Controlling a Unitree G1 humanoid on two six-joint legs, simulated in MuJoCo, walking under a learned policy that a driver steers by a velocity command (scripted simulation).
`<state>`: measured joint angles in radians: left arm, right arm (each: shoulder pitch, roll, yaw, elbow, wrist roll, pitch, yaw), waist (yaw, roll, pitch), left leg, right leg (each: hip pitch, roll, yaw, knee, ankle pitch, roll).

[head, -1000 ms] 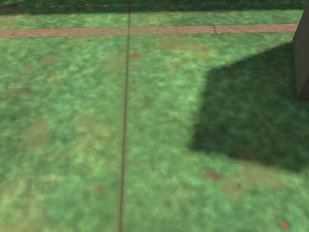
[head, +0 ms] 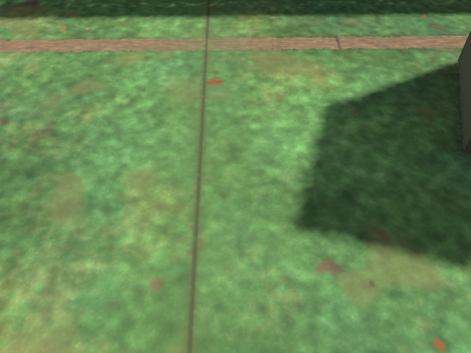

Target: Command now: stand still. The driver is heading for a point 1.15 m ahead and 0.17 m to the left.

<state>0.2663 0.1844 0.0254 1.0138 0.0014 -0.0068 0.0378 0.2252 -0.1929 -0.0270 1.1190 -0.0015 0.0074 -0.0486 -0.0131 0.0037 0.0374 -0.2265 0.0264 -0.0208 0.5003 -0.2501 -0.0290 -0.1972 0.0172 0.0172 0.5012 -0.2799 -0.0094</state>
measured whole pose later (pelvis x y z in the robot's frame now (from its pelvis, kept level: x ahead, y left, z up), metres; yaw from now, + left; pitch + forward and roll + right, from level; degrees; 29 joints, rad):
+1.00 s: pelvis +0.23 +0.01 -0.02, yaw +1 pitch +3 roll +0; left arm -0.09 0.22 0.02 0.85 -0.03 -0.10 -0.05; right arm 0.55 -0.20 -0.03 1.08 0.01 -0.07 -0.02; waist -0.09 -0.01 0.03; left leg 0.20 0.01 0.02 0.20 -0.43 0.00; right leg -0.57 -0.01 -0.06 0.54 -0.04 -0.09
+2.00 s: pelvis +0.81 +0.04 +0.01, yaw +0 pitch +2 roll +2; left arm 0.03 0.24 0.05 0.89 -0.01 -0.08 -0.02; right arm 0.39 -0.23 -0.05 0.98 0.01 -0.09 0.00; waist -0.07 -0.04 0.00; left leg 0.02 -0.06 0.06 0.19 -0.25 0.04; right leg -0.65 -0.10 0.02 0.60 0.08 -0.02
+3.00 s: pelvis +1.16 +0.05 +0.00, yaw +13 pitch +0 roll +1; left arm 0.20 0.22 0.04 1.06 0.02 0.00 0.03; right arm 0.13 -0.20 -0.05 0.93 -0.01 -0.01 -0.03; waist 0.01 0.02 0.00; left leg -0.32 -0.02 0.05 0.47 -0.15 0.02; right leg -0.25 -0.05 -0.01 0.55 -0.30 0.02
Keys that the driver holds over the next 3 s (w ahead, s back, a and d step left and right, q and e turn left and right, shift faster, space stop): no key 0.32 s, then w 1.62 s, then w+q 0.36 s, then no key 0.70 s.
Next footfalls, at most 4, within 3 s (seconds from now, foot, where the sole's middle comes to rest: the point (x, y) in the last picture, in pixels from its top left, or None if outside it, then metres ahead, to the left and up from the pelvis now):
1.02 right None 0.43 -0.10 -0.77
1.56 left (199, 277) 0.75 0.14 -0.77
2.12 right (269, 198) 1.06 -0.10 -0.77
2.58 left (194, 163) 1.24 0.18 -0.77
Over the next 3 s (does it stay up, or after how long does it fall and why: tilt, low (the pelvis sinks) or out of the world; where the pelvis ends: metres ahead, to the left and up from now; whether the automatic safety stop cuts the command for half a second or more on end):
stays up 1.16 0.05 0.00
